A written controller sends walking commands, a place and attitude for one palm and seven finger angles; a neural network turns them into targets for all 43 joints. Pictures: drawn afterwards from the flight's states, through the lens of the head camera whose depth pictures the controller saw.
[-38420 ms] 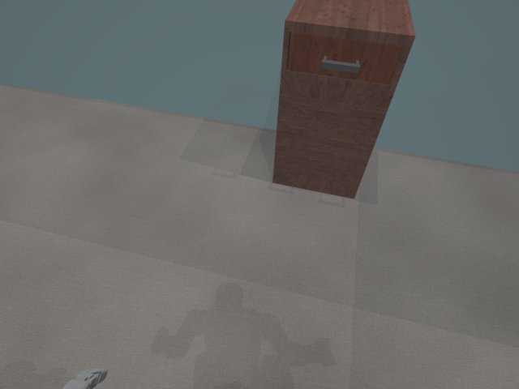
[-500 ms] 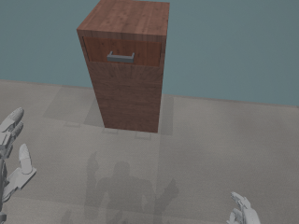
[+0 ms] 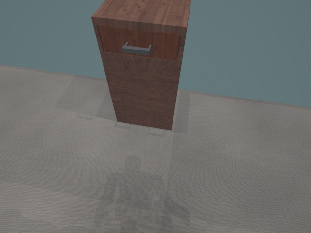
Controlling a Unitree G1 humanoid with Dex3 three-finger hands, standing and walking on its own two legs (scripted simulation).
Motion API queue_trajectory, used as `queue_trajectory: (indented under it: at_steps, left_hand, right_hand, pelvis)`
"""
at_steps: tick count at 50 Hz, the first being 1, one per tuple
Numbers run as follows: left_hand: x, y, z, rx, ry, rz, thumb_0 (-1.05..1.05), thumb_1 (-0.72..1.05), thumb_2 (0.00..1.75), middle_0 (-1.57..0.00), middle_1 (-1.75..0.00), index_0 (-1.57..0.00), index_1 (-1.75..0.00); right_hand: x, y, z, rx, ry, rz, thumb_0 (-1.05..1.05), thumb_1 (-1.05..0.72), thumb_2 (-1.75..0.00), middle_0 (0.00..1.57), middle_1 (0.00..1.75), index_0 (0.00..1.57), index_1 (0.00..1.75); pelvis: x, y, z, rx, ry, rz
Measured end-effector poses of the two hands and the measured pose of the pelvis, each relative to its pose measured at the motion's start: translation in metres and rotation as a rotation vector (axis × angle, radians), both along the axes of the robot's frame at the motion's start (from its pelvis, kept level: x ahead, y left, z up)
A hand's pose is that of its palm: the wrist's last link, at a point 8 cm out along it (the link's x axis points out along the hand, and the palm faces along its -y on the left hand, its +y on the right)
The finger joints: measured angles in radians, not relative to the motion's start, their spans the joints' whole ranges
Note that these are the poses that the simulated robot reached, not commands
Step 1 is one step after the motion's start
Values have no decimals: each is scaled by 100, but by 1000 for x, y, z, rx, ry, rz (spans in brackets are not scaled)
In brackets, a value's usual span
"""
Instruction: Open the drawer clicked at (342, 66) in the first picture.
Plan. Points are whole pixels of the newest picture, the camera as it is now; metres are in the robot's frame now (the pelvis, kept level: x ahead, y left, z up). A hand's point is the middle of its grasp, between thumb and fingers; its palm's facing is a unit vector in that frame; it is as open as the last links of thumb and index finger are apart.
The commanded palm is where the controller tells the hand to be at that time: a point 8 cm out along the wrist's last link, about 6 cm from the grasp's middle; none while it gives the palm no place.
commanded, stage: let the arm hang, fingers relaxed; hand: left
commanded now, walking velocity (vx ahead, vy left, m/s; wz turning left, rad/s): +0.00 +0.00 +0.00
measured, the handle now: (137, 47) +0.90 +0.15 -0.05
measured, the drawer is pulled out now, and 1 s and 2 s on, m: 0.00 0.00 0.00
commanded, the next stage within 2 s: look to check the result in 0.60 s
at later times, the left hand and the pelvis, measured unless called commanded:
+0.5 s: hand out of the picture +0.08 +0.22 -0.16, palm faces -0.04 -0.96 -0.27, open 7.4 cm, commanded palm none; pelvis +0.01 +0.01 +0.01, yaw -2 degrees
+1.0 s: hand out of the picture +0.10 +0.24 -0.15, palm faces -0.04 -0.95 -0.32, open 7.4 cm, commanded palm none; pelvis +0.03 +0.01 +0.01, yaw -2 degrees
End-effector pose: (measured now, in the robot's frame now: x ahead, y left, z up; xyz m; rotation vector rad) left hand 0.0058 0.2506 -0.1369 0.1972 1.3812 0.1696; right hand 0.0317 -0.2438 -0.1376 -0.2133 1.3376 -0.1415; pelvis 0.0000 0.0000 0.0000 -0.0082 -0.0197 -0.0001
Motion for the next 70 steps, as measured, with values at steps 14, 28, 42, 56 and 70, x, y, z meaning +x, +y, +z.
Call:
queue_trajectory:
  at_steps: [14,28,42,56,70]
  left_hand:
    - [31,23,13,59,-44,-29,1,91,90,-20,-30,-20,-30]
    - [79,16,13,29,-122,-76,1,91,90,-20,-30,-20,-30]
    - [84,27,17,65,-92,-70,1,91,90,-20,-30,-21,-30]
    - [100,30,21,86,-100,-75,1,91,90,-20,-30,-21,-30]
    - [125,26,24,90,-141,-99,1,91,90,-20,-30,-21,-30]
  right_hand:
    - [-14,4,-4,10,16,-51,1,-91,-89,20,30,20,30]
    - [3,-4,3,-20,-12,-63,1,-91,-89,20,30,20,30]
    - [33,-17,7,-41,-38,-45,1,-91,-89,20,30,20,30]
    - [60,-31,11,-61,-67,-30,1,-91,-89,20,30,20,30]
    - [67,-42,14,-73,-73,-34,1,-91,-89,20,30,20,30]
  pelvis:
    - [5,9,5,8,-11,-19]
    - [15,11,6,12,-2,-28]
    - [27,8,7,14,6,-30]
    - [39,3,8,15,9,-30]
    - [45,-2,8,16,10,-33]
